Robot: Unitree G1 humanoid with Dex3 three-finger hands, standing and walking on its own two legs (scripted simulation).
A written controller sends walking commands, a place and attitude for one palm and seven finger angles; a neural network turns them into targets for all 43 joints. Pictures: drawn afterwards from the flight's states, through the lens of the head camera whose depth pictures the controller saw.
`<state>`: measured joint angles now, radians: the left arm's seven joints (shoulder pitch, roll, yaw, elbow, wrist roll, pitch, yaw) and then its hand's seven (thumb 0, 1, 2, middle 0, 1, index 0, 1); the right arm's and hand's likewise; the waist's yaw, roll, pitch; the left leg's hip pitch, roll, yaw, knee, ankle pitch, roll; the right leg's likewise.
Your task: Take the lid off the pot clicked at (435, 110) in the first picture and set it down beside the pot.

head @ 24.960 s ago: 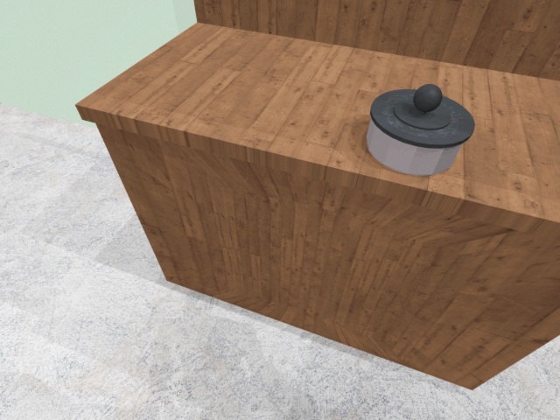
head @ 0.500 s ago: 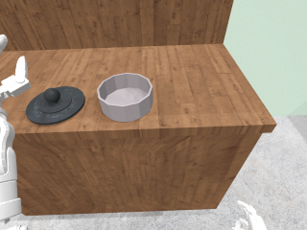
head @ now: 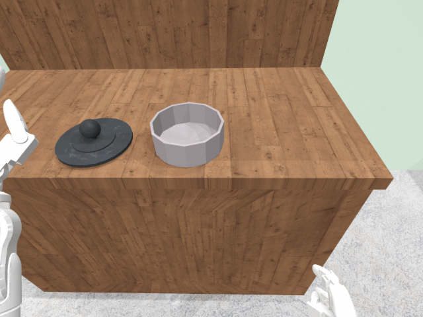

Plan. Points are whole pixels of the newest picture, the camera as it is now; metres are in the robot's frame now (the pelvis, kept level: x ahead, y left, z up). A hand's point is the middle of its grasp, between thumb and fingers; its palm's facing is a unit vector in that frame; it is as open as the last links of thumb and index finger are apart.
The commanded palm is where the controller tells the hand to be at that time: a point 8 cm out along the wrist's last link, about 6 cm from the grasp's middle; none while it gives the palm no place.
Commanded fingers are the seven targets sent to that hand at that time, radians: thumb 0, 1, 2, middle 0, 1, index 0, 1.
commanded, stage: draw the hand back to the body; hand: left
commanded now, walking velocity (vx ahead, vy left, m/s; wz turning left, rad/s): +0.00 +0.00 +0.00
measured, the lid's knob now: (90, 128) +0.48 +0.36 +0.10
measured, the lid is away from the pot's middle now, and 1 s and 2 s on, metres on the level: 0.24 0.24 0.24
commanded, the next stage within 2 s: step back with the hand held close in 0.50 s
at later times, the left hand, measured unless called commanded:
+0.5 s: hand out of the picture +0.16 +0.25 +0.27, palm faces +0.51 -0.81 -0.28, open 7.4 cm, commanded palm +0.11 +0.29 +0.27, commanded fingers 0.00 0.90 0.90 -0.20 -0.30 -0.20 -0.30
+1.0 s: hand out of the picture +0.16 +0.26 +0.25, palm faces +0.39 -0.77 -0.51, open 7.4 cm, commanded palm +0.09 +0.32 +0.27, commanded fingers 0.00 0.90 0.90 -0.20 -0.30 -0.20 -0.30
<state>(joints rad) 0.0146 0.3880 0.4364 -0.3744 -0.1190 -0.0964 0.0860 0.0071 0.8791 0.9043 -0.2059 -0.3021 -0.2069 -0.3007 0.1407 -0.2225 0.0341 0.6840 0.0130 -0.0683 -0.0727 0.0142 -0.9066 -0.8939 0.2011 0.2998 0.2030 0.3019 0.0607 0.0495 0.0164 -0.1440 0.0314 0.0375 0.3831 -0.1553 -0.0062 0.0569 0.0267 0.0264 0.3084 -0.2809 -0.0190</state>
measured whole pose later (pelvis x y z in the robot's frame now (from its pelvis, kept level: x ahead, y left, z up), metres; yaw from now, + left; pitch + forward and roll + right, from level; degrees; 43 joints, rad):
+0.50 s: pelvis -0.02 +0.01 +0.00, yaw +1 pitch -7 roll -1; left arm 0.28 0.37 0.43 -0.61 -0.12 -0.14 0.08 0.01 0.88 0.90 -0.21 -0.30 -0.21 -0.30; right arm 0.16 -0.21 0.03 0.69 0.00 -0.11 -0.07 0.02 -0.91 -0.89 0.20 0.30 0.20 0.30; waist 0.07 0.05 0.03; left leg -0.14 0.03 0.03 0.40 -0.14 0.01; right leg 0.08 0.02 0.02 0.30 -0.26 0.00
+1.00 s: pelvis -0.05 +0.05 -0.01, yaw -1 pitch -1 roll -2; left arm 0.46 0.52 0.55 -0.78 -0.08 -0.20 0.09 0.01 0.88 0.90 -0.21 -0.30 -0.21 -0.30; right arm 0.20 -0.23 -0.02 0.55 0.02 -0.02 -0.05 0.01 -0.91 -0.89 0.20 0.30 0.20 0.30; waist -0.01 0.01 0.05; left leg -0.36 0.01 0.06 0.50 -0.13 0.06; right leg -0.17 0.00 0.04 0.45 -0.27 0.04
